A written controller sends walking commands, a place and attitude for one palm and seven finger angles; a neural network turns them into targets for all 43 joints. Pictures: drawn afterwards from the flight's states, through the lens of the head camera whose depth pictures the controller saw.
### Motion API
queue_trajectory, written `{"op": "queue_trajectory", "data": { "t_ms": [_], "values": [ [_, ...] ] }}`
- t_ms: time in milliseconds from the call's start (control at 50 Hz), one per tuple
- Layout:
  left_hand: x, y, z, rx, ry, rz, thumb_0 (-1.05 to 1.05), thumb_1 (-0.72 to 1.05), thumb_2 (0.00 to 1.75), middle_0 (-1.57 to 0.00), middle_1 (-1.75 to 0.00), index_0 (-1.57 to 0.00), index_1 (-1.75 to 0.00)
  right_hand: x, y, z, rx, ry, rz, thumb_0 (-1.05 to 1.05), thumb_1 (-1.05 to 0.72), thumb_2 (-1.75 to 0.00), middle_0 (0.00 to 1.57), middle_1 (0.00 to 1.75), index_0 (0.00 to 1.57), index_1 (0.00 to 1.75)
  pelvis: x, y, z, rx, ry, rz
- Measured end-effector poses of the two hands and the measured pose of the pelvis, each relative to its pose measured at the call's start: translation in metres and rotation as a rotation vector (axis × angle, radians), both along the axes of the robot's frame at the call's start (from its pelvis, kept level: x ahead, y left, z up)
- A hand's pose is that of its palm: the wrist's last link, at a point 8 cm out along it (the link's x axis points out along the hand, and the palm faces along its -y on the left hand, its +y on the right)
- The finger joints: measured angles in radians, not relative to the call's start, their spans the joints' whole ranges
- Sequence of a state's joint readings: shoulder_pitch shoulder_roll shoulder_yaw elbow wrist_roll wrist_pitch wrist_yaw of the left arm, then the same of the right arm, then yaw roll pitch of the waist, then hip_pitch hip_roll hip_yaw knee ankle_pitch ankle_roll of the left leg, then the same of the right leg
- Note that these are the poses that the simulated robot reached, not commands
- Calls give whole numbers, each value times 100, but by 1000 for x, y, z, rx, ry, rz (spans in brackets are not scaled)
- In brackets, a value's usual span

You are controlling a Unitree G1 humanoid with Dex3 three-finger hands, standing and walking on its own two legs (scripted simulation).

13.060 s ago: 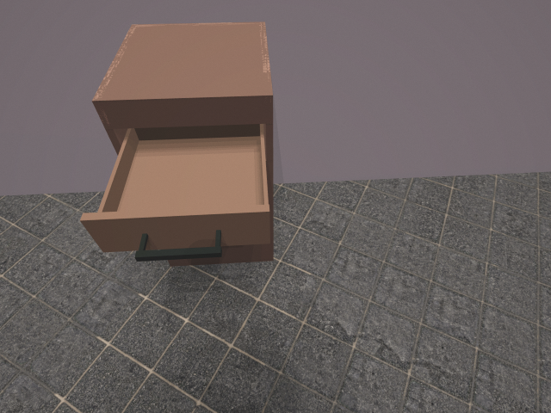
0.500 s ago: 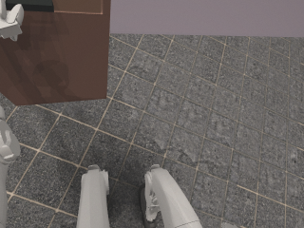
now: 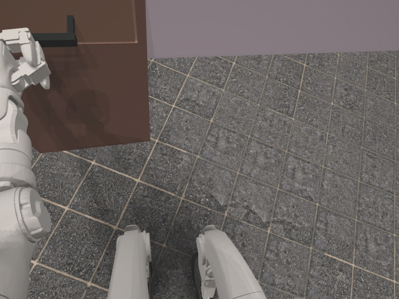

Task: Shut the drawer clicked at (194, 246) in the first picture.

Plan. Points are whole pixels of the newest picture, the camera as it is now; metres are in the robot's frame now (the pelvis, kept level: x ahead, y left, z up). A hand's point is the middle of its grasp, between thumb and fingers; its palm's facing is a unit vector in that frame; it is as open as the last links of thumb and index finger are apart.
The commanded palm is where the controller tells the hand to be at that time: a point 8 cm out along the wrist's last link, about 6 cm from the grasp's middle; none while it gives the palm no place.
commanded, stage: pull the fist back off the drawer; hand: left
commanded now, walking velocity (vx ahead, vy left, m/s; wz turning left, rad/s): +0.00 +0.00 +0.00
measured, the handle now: (21, 31) +0.60 +0.29 +0.04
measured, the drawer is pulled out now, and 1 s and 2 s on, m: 0.00 0.00 0.00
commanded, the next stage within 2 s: draw the hand back to the body in 0.04 s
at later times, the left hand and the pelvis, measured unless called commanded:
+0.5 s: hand out of the picture +0.43 +0.27 +0.13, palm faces +0.19 -0.98 -0.02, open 3.2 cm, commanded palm +0.40 +0.29 +0.14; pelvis +0.05 +0.00 +0.08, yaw +3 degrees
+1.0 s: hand out of the picture +0.31 +0.25 +0.25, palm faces +0.38 -0.87 -0.30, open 3.2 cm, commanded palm +0.26 +0.29 +0.27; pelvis +0.07 +0.00 +0.15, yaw +5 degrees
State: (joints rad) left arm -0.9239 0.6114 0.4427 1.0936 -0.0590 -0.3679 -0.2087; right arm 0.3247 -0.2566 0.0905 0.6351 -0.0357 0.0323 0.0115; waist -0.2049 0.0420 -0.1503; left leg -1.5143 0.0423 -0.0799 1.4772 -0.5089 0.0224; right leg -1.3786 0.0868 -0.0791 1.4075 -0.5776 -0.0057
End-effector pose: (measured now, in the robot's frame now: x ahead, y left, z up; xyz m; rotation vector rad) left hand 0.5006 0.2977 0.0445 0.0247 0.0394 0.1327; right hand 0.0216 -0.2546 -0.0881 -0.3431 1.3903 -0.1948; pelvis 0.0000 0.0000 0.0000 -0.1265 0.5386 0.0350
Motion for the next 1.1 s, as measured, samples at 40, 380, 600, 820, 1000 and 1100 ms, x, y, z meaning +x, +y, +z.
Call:
{"op": "queue_trajectory", "data": {
  "t_ms": [40, 380, 600, 820, 1000, 1100],
  "values": [
    [-1, -1, 0, 4, 1, 3, -2, 80, 89, -140, -160, -140, -160, 7, -1, 0, 5, -8, -2, 0, -91, -89, 21, 30, 20, 30, 3, -1, 2, 5, -2, -3],
    [-62, 6, 54, 35, -7, -7, 1, 88, 89, -140, -160, -140, -160, 87, 8, 33, 102, -142, -12, 0, -91, -89, 20, 30, 20, 30, 38, -2, 52, 47, -75, -2],
    [-123, 2, 113, 6, -38, -7, 1, 90, 90, -140, -160, -140, -160, 173, 14, 100, 87, -430, 113, 0, -91, -89, 21, 30, 20, 30, 55, 0, 95, 62, -228, 55],
    [-189, -6, 161, 214, 97, 142, 1, 90, 90, -140, -160, -140, -160, 214, 35, 148, 129, -604, 102, 0, -91, -89, 20, 30, 20, 30, 63, 3, 131, 106, -372, 36],
    [-229, -4, 217, 283, 29, 267, 1, 90, 90, -140, -160, -140, -160, 238, 55, 165, 190, -662, 173, 1, -91, -89, 20, 30, 20, 30, 70, 1, 151, 130, -480, 55],
    [-247, -14, 235, 292, 2, 262, 1, 90, 90, -140, -160, -140, -160, 247, 56, 175, 209, -699, 190, 1, -91, -89, 21, 30, 20, 30, 74, -4, 158, 140, -520, 52]
  ]
}}
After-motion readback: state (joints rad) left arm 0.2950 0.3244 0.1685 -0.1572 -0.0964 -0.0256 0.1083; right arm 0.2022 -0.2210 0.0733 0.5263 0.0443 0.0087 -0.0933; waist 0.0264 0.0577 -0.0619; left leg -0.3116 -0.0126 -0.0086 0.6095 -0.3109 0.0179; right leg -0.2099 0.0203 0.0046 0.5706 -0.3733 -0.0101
